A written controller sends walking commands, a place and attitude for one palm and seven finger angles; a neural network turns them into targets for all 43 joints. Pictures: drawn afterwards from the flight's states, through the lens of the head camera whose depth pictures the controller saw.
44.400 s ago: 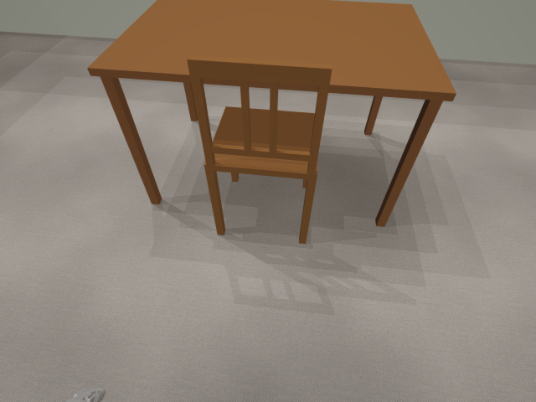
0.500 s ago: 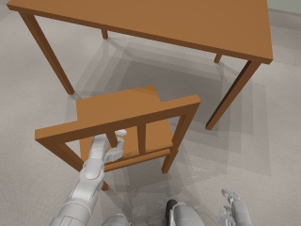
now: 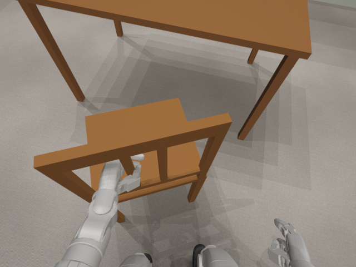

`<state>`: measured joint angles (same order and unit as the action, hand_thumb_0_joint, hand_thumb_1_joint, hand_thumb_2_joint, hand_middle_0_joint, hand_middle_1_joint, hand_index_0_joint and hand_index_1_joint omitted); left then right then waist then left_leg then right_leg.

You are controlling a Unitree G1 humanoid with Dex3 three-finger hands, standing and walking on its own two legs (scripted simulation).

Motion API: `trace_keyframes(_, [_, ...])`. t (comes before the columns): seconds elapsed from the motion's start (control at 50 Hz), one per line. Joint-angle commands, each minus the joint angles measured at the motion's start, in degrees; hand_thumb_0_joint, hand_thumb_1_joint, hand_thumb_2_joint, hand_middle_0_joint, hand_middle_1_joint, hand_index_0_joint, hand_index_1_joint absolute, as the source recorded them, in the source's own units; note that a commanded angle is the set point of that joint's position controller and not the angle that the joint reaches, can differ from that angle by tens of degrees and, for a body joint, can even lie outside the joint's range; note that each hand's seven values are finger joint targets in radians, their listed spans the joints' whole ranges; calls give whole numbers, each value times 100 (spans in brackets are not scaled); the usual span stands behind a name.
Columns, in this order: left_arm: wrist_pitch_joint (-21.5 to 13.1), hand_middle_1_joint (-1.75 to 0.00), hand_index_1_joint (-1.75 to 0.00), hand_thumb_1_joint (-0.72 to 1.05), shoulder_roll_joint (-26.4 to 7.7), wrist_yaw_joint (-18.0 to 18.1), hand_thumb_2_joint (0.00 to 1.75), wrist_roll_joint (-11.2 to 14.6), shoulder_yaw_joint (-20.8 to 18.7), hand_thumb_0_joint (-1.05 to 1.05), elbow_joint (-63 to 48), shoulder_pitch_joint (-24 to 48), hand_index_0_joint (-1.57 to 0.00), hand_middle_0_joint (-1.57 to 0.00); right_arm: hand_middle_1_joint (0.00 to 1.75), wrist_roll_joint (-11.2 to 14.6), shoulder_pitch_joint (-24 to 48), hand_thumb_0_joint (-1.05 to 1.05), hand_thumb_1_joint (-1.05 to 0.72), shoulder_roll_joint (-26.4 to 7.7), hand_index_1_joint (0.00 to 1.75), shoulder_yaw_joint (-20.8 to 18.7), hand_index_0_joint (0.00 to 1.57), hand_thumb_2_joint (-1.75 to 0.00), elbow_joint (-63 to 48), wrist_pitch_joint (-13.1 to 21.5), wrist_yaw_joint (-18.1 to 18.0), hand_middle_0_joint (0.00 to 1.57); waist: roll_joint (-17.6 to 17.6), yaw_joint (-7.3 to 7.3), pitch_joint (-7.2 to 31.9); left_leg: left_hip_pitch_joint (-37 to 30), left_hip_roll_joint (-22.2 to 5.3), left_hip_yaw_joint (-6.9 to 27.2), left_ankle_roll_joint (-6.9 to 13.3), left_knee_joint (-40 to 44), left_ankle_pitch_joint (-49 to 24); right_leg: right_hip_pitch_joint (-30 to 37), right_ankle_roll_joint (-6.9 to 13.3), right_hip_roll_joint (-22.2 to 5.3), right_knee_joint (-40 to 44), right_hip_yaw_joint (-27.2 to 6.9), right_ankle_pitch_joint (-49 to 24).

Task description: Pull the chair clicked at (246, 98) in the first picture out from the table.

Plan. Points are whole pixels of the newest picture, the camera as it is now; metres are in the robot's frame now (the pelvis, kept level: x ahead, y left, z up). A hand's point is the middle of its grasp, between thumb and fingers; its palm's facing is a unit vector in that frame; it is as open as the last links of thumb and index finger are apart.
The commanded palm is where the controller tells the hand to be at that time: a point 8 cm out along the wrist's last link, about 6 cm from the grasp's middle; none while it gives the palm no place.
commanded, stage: step backward, pulling the chair out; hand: left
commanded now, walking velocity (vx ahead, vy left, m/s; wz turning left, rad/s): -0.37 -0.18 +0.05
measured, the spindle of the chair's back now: (131, 172) +0.34 +0.12 -0.11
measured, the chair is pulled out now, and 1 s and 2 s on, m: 0.44 0.59 0.59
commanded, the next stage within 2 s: stop walking, hand still on the chair in 0.48 s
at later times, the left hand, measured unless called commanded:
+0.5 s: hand (134, 217) +0.22 +0.10 -0.06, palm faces +0.00 -0.99 -0.13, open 5.2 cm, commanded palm +0.19 +0.15 -0.06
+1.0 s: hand (129, 243) +0.17 +0.10 -0.06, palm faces +0.06 -0.99 -0.15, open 5.3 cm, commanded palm +0.15 +0.15 -0.04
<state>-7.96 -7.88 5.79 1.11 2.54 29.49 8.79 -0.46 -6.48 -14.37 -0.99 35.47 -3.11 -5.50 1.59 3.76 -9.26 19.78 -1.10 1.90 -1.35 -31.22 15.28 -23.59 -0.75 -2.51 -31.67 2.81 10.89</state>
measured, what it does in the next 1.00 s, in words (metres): walks backwards: right foot, then left foot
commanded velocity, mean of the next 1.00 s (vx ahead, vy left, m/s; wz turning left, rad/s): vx -0.13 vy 0.00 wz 0.03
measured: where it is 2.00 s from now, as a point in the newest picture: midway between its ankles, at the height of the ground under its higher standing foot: outside the picture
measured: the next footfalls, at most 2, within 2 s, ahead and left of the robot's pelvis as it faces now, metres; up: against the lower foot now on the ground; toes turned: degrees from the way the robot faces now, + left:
right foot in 0.16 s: -0.06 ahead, -0.15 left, +0.00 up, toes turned -1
left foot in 0.46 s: -0.09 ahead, +0.11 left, +0.00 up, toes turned +2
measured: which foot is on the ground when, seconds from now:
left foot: down 0.00-0.22, up 0.24-0.44, down 0.46-1.00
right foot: up 0.00-0.14, down 0.16-1.00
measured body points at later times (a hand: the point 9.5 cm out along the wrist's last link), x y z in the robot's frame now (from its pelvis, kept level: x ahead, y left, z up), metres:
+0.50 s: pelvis -0.09 -0.01 +0.00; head -0.01 -0.01 +0.44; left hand +0.22 +0.15 -0.05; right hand +0.05 -0.28 -0.12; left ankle -0.13 +0.11 -0.74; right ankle -0.04 -0.14 -0.73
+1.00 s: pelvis -0.12 -0.03 +0.01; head -0.08 -0.04 +0.45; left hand +0.16 +0.16 -0.04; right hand +0.00 -0.28 -0.11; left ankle -0.13 +0.11 -0.73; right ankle -0.10 -0.15 -0.73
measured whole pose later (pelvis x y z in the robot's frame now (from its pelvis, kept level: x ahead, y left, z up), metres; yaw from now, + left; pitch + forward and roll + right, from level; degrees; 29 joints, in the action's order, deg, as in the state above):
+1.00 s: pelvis -0.12 -0.03 +0.01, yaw +1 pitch +0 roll -1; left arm -7.2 -7.0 5.4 2.6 -0.2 42.3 9.7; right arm 1.2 -12.1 -13.3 0.4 39.3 -1.4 -5.2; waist -1.2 2.2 -5.7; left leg 12.0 -3.2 0.1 -2.2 -27.0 14.7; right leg -13.6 0.2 -0.3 -25.4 2.5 11.6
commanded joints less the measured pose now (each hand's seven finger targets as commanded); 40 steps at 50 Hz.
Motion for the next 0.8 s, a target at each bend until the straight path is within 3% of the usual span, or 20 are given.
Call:
trace_keyframes(0.0, [-457,-145,-145,90,-198,-161,90,-111,148,0,-1638,288,-50,-50,30,-182,-132,0,-90,-406,30,-163,20,-90,-604,335,195,20,-2044,-267,2472,-1514,-1802,1215,930,606,-5168,334,150,134,-1084,-203,1662])
trace_keyframes(0.06, [-493,-145,-145,90,-230,-133,90,-142,133,0,-1371,624,-50,-50,30,-89,-400,0,-90,-504,30,-246,20,-90,-447,501,267,20,-1553,-96,2517,-2613,-1623,976,779,36,-6038,192,164,170,60,-211,796])
trace_keyframes(0.14, [-562,-145,-145,90,-512,-140,90,-184,-71,0,-1025,775,-50,-50,30,-66,-281,0,-90,-458,30,-181,20,-90,-378,480,228,20,-1288,-102,2426,-1930,-1356,683,532,-155,-4757,1112,146,36,1058,-222,-774])
trace_keyframes(0.16, [-598,-145,-145,90,-634,-120,90,-207,-168,0,-950,767,-50,-50,30,-32,-203,0,-90,-440,30,-158,20,-90,-403,449,199,20,-1006,-118,2506,-1394,-1121,391,350,-296,-3969,1582,197,-228,1013,-340,-1953])
trace_keyframes(0.18, [-596,-145,-145,90,-815,-104,90,-142,-310,0,-800,729,-50,-50,30,68,-349,0,-90,-471,30,-232,20,-90,-387,441,120,20,48,-85,2703,-807,-702,13,67,-659,-2435,2088,405,-628,883,-591,-3011])
trace_keyframes(0.2, [-596,-145,-145,90,-986,-73,90,-87,-497,0,-594,622,-50,-50,30,118,-186,0,-90,-463,30,-252,20,-90,-473,432,34,20,884,-110,2734,-132,-224,-188,-91,-1322,137,2209,659,-1263,819,-1110,-3905])
trace_keyframes(0.22, [-543,-145,-145,90,-900,-80,90,-77,-482,0,-375,504,-50,-50,30,116,84,0,-90,-449,30,-181,20,-90,-521,411,-4,20,993,-280,2618,317,26,123,-64,-2082,1125,2011,803,-1643,847,-1245,-3892])
trace_keyframes(0.28, [-389,-145,-145,90,-802,-27,90,-86,-521,0,-215,403,-50,-50,30,62,216,0,-90,-374,30,2,20,-90,-365,361,2,20,287,-326,2464,494,-25,451,-71,-2088,1164,1995,967,-1712,603,-1015,-3649])
trace_keyframes(0.34, [-308,-145,-145,90,-596,-16,90,-26,-444,0,-124,371,-50,-50,30,106,119,0,-90,-387,30,18,20,-90,-422,304,-33,20,810,-318,2432,328,-26,232,-48,-1229,994,2255,818,-1524,546,-867,-3537])
trace_keyframes(0.38, [-219,-145,-145,90,-545,-4,90,27,-311,0,-140,370,-50,-50,30,155,-8,0,-90,-477,30,-30,20,-90,-415,276,-71,20,699,-275,2308,-7,-142,123,-5,-379,622,2217,780,-1481,538,-866,-3399])
trace_keyframes(0.44, [-169,-145,-145,90,-310,-45,90,76,30,0,-430,566,-50,-50,30,109,-116,0,-90,-647,30,-104,20,-90,-517,192,-111,20,111,-281,2307,-793,-840,282,217,1111,-1779,1855,258,-779,91,-414,-2177])
trace_keyframes(0.46, [-186,-145,-145,90,-216,-87,90,61,121,0,-626,626,-50,-50,30,92,-106,0,-90,-688,30,-129,20,-90,-626,158,-75,20,-426,-302,2259,-1036,-1204,516,397,1039,-2646,1530,53,-381,-24,-253,-1531])
trace_keyframes(0.48, [-247,-145,-145,90,-274,-122,90,60,130,0,-1044,867,-50,-50,30,2,61,0,-90,-556,30,-55,20,-90,-660,172,-47,20,-1435,-257,2221,-1069,-1439,919,636,955,-3697,1297,-2,-185,-481,-110,-1169])
trace_keyframes(0.5, [-238,-145,-145,90,-225,-154,90,17,133,0,-969,807,-50,-50,30,-65,21,0,-90,-455,30,-36,20,-90,-654,154,33,20,-1894,-267,2212,-1081,-1605,1097,756,991,-4048,1058,29,-93,-826,-78,307])
trace_keyframes(0.52, [-207,-145,-145,90,-210,-159,90,-15,91,0,-876,624,-50,-50,30,-67,-66,0,-90,-452,30,-76,20,-90,-633,164,117,20,-1877,-309,2196,-1135,-1696,1080,820,907,-4055,871,84,7,-874,-95,1216])
trace_keyframes(0.56, [-209,-145,-145,90,-110,-170,90,-13,170,0,-758,637,-50,-50,30,-4,-314,0,-90,-518,30,-145,20,-90,-603,225,241,20,-1279,-289,2021,-1531,-1658,1006,767,300,-4697,847,164,14,-14,-165,564])
trace_keyframes(0.58, [-279,-145,-145,90,-534,-149,90,-8,38,0,-1662,1897,-50,-50,30,57,-347,0,-90,-491,30,-92,20,-90,-589,272,230,20,-896,-240,2215,-1719,-1540,889,651,130,-4527,1208,125,-8,408,-193,-107])
trace_keyframes(0.64, [-242,-145,-145,90,-438,-130,90,-58,69,0,-1079,1394,-50,-50,30,89,-291,0,-90,-476,30,-26,20,-90,-644,449,146,20,-1087,-232,2222,-1259,-975,362,240,402,-2487,1707,149,-251,831,-212,-1223])
trace_keyframes(0.68, [-118,-145,-145,90,-747,-62,90,-6,-206,0,-835,1220,-50,-50,30,145,-497,0,-90,-594,30,-113,20,-90,-512,455,95,20,-646,-197,2573,-1307,-823,133,158,349,-2305,2114,196,-279,656,-401,-1810])
trace_keyframes(0.78, [-37,-145,-145,90,-914,9,90,21,-408,0,-331,1284,-50,-50,30,165,-308,0,-90,-473,30,-32,20,-90,-432,468,-8,20,-264,-223,2242,-1076,-509,-70,176,586,-611,1819,172,-489,1031,-723,-597])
